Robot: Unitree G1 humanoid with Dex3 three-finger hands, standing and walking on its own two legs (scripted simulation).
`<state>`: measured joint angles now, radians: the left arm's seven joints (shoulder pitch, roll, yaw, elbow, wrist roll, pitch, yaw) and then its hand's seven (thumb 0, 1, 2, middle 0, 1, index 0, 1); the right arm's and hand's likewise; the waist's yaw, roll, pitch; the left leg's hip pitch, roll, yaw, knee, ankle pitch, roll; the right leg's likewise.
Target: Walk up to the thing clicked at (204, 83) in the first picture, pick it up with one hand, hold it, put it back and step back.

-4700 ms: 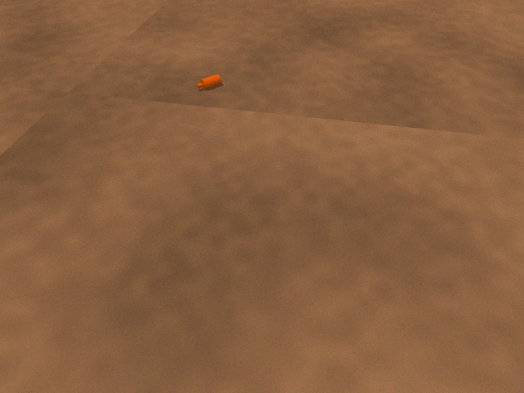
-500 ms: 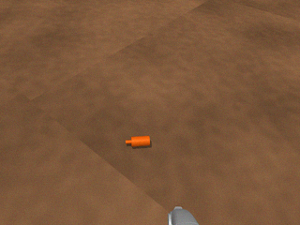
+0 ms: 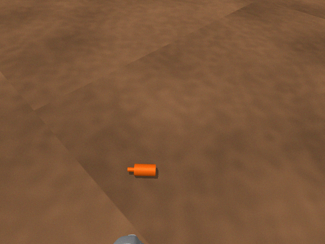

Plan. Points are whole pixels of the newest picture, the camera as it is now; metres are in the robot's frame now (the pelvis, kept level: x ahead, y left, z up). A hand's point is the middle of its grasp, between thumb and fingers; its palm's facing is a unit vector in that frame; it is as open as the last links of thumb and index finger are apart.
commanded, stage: walk up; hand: left
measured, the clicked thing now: (141, 169) +0.64 +0.14 -0.71
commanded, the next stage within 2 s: none
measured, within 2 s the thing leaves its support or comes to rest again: neither
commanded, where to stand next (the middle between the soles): +0.25 -0.10 m, yaw +3 degrees
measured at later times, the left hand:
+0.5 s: hand (118, 225) +0.18 +0.13 -0.12, palm faces +0.01 -0.90 -0.43, open 7.4 cm
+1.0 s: hand (115, 236) +0.16 +0.14 -0.15, palm faces +0.11 -0.90 -0.42, open 7.4 cm
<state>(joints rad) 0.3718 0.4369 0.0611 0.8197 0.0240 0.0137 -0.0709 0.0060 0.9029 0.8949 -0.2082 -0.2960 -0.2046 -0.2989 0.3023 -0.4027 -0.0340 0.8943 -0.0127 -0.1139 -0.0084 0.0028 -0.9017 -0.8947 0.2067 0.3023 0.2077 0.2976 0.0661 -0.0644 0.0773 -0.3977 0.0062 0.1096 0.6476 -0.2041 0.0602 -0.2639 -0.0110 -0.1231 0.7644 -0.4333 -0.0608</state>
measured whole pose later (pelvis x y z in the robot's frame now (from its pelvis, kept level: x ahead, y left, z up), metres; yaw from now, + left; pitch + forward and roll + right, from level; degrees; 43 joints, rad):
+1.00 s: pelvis +0.13 -0.15 +0.00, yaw +7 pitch -2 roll +0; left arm 0.19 0.42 0.02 0.98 0.00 -0.03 0.03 0.01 0.90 0.89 -0.21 -0.30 -0.21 -0.30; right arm 0.09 -0.40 -0.03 0.94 0.00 0.01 0.01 0.00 -0.90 -0.90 0.20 0.30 0.20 0.30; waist 0.02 0.00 0.11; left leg -0.36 0.02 -0.01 0.76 -0.36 -0.01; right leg -0.35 -0.06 -0.07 0.75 -0.34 0.00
